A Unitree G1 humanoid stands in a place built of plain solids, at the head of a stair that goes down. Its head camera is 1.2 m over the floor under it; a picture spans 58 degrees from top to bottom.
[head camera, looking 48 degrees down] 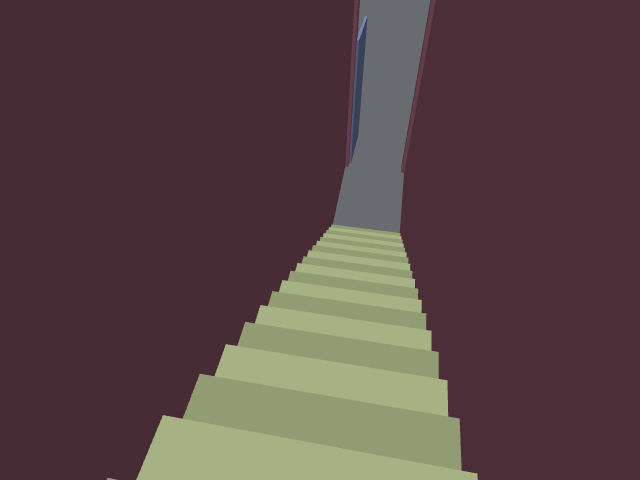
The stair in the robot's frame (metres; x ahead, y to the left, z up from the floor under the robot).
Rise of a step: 0.17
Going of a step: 0.22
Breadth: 0.96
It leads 10 degrees to the right of straight ahead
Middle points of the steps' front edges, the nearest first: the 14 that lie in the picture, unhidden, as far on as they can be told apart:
0.42 0.02 -0.17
0.64 -0.02 -0.35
0.85 -0.06 -0.52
1.07 -0.10 -0.70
1.29 -0.13 -0.87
1.51 -0.17 -1.05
1.73 -0.21 -1.22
1.94 -0.25 -1.40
2.16 -0.29 -1.57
2.38 -0.33 -1.75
2.60 -0.36 -1.92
2.82 -0.40 -2.09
3.03 -0.44 -2.27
3.25 -0.48 -2.44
